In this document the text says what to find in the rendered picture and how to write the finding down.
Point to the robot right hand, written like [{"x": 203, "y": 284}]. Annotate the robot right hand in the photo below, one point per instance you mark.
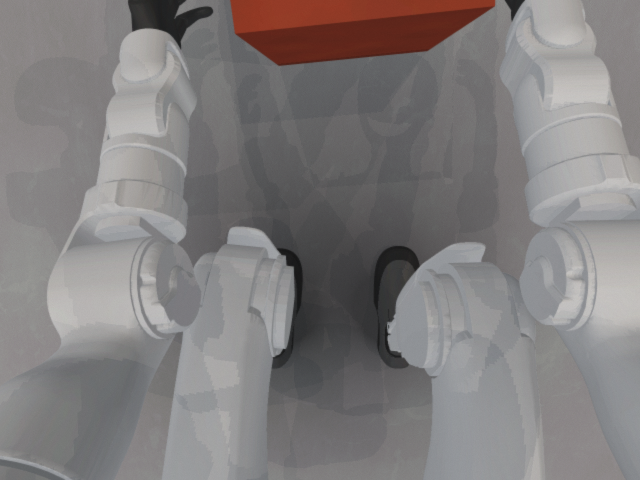
[{"x": 514, "y": 6}]

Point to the robot left upper arm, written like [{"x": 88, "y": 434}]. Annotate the robot left upper arm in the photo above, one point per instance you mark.
[{"x": 117, "y": 307}]

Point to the robot right forearm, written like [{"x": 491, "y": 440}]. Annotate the robot right forearm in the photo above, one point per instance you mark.
[{"x": 569, "y": 129}]

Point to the right robot thigh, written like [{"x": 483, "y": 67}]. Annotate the right robot thigh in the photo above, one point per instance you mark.
[{"x": 463, "y": 327}]

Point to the robot left hand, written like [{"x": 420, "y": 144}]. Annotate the robot left hand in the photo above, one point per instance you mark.
[{"x": 160, "y": 14}]

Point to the carton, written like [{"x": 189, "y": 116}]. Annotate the carton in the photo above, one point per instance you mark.
[{"x": 305, "y": 31}]

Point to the robot left forearm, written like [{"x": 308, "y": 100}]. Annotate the robot left forearm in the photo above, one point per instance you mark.
[{"x": 143, "y": 161}]

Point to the robot right upper arm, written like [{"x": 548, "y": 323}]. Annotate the robot right upper arm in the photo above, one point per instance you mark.
[{"x": 583, "y": 278}]

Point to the robot left shin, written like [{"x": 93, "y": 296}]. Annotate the robot left shin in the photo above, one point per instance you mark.
[{"x": 237, "y": 236}]

